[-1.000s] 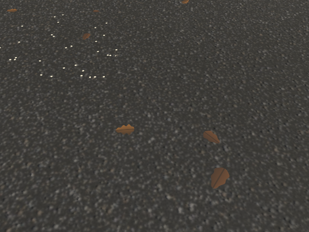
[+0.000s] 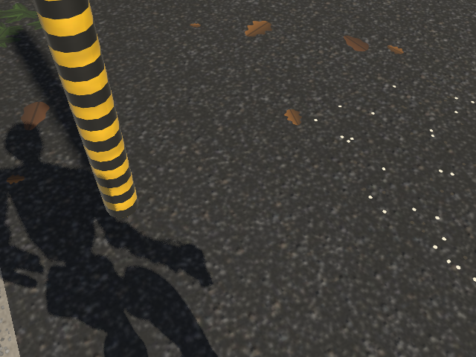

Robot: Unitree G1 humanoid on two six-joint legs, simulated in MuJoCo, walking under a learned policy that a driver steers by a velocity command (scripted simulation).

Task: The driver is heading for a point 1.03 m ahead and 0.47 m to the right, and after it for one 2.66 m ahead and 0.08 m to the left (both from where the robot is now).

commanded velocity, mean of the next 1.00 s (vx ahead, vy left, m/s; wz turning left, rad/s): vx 1.00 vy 0.00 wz -0.70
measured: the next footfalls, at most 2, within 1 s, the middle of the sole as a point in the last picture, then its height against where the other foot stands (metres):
left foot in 0.28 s outside the picture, level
right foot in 0.72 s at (315, 265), level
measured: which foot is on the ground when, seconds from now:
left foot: up 0.00-0.26, down 0.28-0.72, up 0.74-1.00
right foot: down 0.00-0.26, up 0.28-0.70, down 0.72-1.00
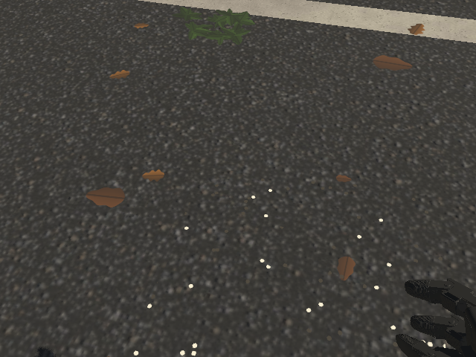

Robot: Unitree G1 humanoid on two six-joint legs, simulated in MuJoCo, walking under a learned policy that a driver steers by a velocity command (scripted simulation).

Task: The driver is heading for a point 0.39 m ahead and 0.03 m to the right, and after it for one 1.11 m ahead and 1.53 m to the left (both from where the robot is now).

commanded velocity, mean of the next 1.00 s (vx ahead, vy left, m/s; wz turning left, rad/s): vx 0.41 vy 0.00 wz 0.18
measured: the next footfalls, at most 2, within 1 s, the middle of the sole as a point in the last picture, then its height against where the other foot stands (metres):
left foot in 0.16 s outside the picture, level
right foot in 0.54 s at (316, 345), level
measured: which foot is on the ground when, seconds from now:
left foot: up 0.00-0.14, down 0.16-0.54, up 0.56-0.94, down 0.96-1.00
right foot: down 0.00-0.18, up 0.20-0.52, down 0.54-0.96, up 0.98-1.00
